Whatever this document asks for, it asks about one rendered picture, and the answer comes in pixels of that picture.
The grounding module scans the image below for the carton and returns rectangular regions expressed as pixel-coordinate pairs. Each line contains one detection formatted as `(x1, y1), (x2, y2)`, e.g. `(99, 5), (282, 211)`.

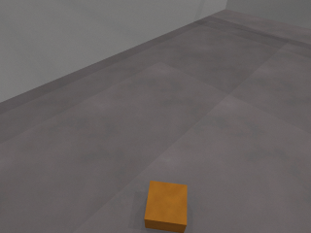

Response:
(144, 181), (188, 233)

